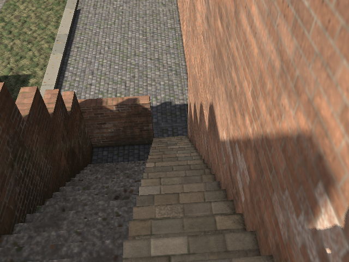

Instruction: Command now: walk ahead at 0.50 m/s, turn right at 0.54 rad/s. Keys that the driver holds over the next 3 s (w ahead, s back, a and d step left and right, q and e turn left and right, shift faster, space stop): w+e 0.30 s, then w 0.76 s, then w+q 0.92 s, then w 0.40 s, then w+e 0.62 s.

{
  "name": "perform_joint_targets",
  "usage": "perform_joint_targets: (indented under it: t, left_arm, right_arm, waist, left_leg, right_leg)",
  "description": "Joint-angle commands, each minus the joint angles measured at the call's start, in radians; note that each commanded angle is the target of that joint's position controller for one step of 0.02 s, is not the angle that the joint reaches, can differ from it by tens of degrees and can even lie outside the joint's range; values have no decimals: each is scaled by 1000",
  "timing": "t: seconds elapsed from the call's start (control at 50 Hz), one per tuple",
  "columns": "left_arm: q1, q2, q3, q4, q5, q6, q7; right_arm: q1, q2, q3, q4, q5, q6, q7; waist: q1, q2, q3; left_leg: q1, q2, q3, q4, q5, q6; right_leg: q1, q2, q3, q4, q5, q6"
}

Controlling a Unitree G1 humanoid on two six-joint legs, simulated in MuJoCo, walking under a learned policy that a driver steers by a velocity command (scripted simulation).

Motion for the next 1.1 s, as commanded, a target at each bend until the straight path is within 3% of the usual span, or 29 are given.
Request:
perform_joint_targets:
  t: [0.02, 0.04, 0.06, 0.08, 0.12, 0.16, 0.24, 0.26, 0.28, 0.3, 0.32, 0.34, 0.36, 0.42, 0.48, 0.5, 0.52, 0.58, 0.7, 0.82, 0.88, 0.94, 0.96, 0.98, 1.02, 1.04, 1.06, 1.08, 1.1]
  left_arm:
    - [220, 134, 62, -5, 50, -140, -10]
    - [332, 265, 88, 10, 39, -173, -15]
    - [430, 259, 94, 46, 51, -189, -39]
    - [346, 167, 82, 60, 40, -190, -51]
    - [164, 119, 51, 38, 23, -153, -65]
    - [113, 31, 6, 44, 61, -134, -52]
    - [170, 131, 6, 90, 68, -152, -42]
    - [181, 124, -10, 131, 109, -154, -36]
    - [155, 206, 50, 45, -22, -62, 41]
    - [194, 216, 52, 39, -30, -20, 63]
    - [200, 127, -8, 133, 110, -111, -14]
    - [191, 107, -4, 136, 101, -152, -34]
    - [202, 217, 66, 49, -18, -78, 24]
    - [83, 193, 57, 10, -5, -25, 45]
    - [-291, 172, 58, -57, -67, -16, 46]
    - [-257, 31, 16, -136, -79, -18, 63]
    - [-168, 50, 2, -165, -26, -15, 81]
    - [-185, 103, 5, -166, -27, 12, 84]
    - [-223, 138, 7, -167, -16, 40, 37]
    - [-611, 202, 26, -264, -60, 13, 34]
    - [-558, 203, 21, -264, -30, -15, 31]
    - [-265, 103, -20, -138, -69, -8, -42]
    - [-170, 138, -10, -110, -49, -9, -53]
    - [-231, 162, -12, -133, 150, -30, -97]
    - [179, 198, 24, 10, 140, -52, -83]
    - [182, 259, 59, 8, 79, -50, -77]
    - [275, 279, 76, 10, 65, -58, -62]
    - [266, 292, 52, -43, 56, -80, -88]
    - [280, 311, 60, -60, 37, -108, -119]
  right_arm:
    - [43, -90, -10, -65, -22, -106, -42]
    - [18, -2, 25, -129, -10, -139, -59]
    - [-83, 24, 45, -210, 41, -163, -42]
    - [-175, -19, 37, -194, 68, -162, -52]
    - [-127, -82, 25, -177, 6, -138, -80]
    - [-71, -55, 32, -165, 9, -126, -90]
    - [-74, -20, 51, -185, 0, -99, 5]
    - [-19, -3, 72, -159, -17, -103, 38]
    - [110, -53, 11, -60, -10, -55, 17]
    - [75, -64, 6, -55, 5, -43, 21]
    - [-129, -17, 59, -210, -25, -83, 51]
    - [-178, -23, 59, -233, -24, -84, 44]
    - [-42, -103, -2, -121, 4, -63, 18]
    - [-33, -94, -5, -108, 37, -53, 12]
    - [424, -124, -25, -15, 18, -22, 9]
    - [245, -166, -21, -57, 55, -28, 21]
    - [156, -170, -12, -98, 85, -39, 32]
    - [-43, -148, 6, -193, 49, -51, 27]
    - [35, -209, 4, -236, 45, -56, 37]
    - [298, -236, -21, -204, -15, -71, 18]
    - [194, -254, -27, -236, -1, -82, 18]
    - [41, -185, -11, -228, 26, -74, 13]
    - [48, -187, -13, -205, 10, -63, -4]
    - [29, -153, 16, -247, -39, -86, 36]
    - [125, -210, -2, -185, -54, -90, 72]
    - [137, -194, 14, -146, -38, -76, 102]
    - [196, -170, 12, -108, -49, -63, 118]
    - [375, -104, 13, -89, -28, -61, 144]
    - [342, -129, 30, -127, -6, -79, 141]
  waist:
    - [77, -152, -32]
    - [72, -275, -203]
    - [161, -287, -172]
    - [187, -122, -8]
    - [86, -55, -63]
    - [8, -7, -84]
    - [4, -13, -103]
    - [-2, -36, -99]
    - [-4, 7, -207]
    - [32, -2, -177]
    - [49, -90, 47]
    - [57, -41, -12]
    - [64, -7, -149]
    - [55, -128, -32]
    - [-279, -28, -76]
    - [-96, 286, 42]
    - [8, 226, 74]
    - [99, 129, 147]
    - [90, 115, 3]
    - [-149, 140, 64]
    - [-50, 100, 67]
    - [80, 94, -18]
    - [112, 91, 1]
    - [44, 91, 322]
    - [98, -41, 82]
    - [139, -85, 82]
    - [163, -215, -3]
    - [25, -324, -263]
    - [41, -293, -311]
  left_leg:
    - [-251, 134, -83, 247, 13, 102]
    - [-554, -45, -110, 602, -335, 2]
    - [-779, -102, -333, 681, -328, -10]
    - [-893, -61, -414, 793, -254, -13]
    - [-861, -22, -401, 887, -165, -45]
    - [-761, 4, -395, 855, 6, -62]
    - [-608, -23, -263, 726, 161, -80]
    - [-554, -27, -288, 802, 331, -57]
    - [-515, -68, -289, 792, 184, -66]
    - [-554, -58, -324, 773, 104, -62]
    - [-724, -11, -374, 774, 258, -49]
    - [-677, -43, -325, 747, 207, -55]
    - [-571, -80, -300, 670, 56, -37]
    - [-427, -89, -331, 541, -57, -8]
    - [186, -95, -333, 195, 162, 123]
    - [90, 132, -649, 67, 780, 181]
    - [-48, 209, -856, -25, 893, 193]
    - [-324, 214, -802, -109, 416, 279]
    - [-262, 96, -590, -38, 317, 201]
    - [236, 143, -723, 72, 40, 264]
    - [65, 155, -745, 68, -61, 284]
    - [-405, -14, -387, 226, -356, 156]
    - [-318, -34, -366, 294, -318, 130]
    - [-488, 53, -375, 576, -434, 88]
    - [-338, 11, -360, 919, -332, 35]
    - [-377, -11, -397, 1056, -363, 39]
    - [-468, -145, -372, 1415, -337, 35]
    - [-726, -188, -440, 1600, -298, 41]
    - [-944, -199, -474, 1751, -292, 20]
  right_leg:
    - [284, -30, 204, -229, 266, -132]
    - [633, -188, 509, -255, 588, -329]
    - [642, -274, 799, -404, 322, -376]
    - [498, -270, 749, -367, 133, -346]
    - [309, -198, 562, -268, 232, -329]
    - [77, -150, 476, -210, 402, -295]
    - [-120, -28, 323, -190, 492, -252]
    - [-166, 1, 311, -102, 405, -228]
    - [74, -108, 481, -155, 623, -283]
    - [126, -117, 536, -159, 604, -300]
    - [-35, -80, 420, -52, 418, -256]
    - [-26, -72, 435, -35, 409, -272]
    - [182, -124, 528, -138, 516, -287]
    - [128, -122, 516, -114, 664, -261]
    - [-266, 111, 211, 558, 802, -92]
    - [-478, 279, 122, 808, -77, -44]
    - [-491, 208, 200, 754, -166, -16]
    - [-368, 123, 245, 607, -55, 71]
    - [-176, 128, 73, 458, 177, 60]
    - [-665, 112, 278, 218, 140, 106]
    - [-528, 37, 223, 50, 331, 60]
    - [295, 37, 46, -191, 911, 58]
    - [325, 7, 52, -303, 957, 47]
    - [144, -91, 91, -285, 512, 71]
    - [410, -57, 21, -296, 779, 51]
    - [443, -61, 54, -498, 602, 26]
    - [551, 5, 19, -338, 496, -49]
    - [805, -37, 153, 10, 806, -157]
    - [849, -180, 354, 0, 934, -321]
